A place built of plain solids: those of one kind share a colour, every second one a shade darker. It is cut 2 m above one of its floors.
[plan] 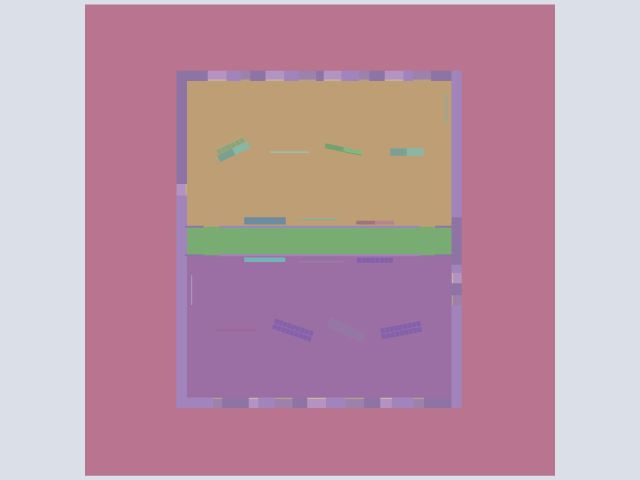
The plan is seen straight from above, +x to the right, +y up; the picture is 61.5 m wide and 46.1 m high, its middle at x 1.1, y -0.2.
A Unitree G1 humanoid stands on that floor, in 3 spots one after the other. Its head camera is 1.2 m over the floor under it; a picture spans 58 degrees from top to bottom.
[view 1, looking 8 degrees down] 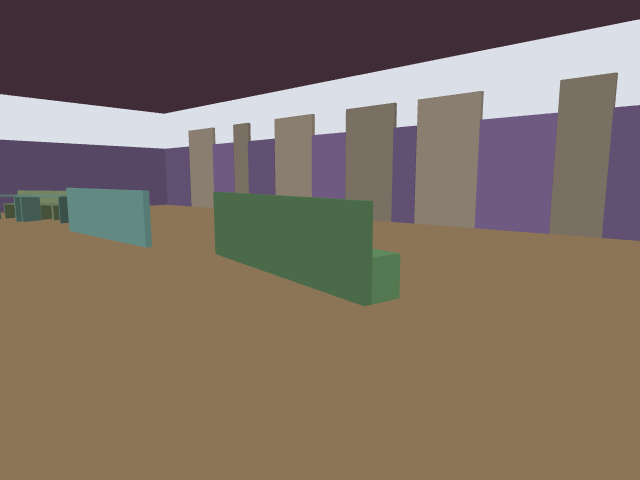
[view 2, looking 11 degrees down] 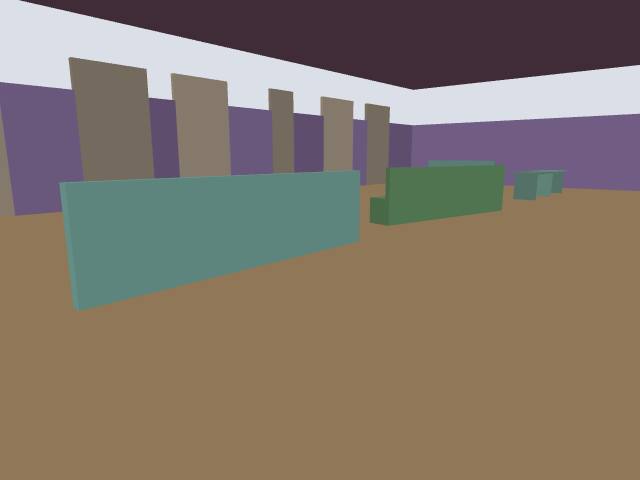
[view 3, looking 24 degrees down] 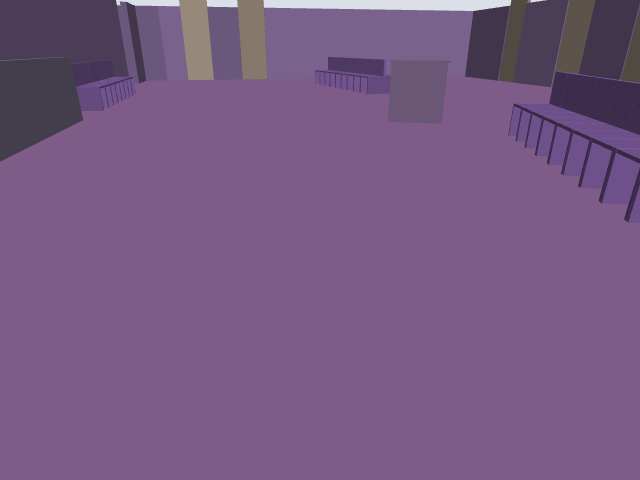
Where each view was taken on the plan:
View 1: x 7.42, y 4.63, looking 132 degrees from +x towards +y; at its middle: seat_settle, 4.62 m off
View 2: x -4.88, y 4.63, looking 41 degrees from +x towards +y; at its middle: rail_board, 5.53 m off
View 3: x -5.33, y -5.01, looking -11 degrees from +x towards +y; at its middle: floor_store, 2.95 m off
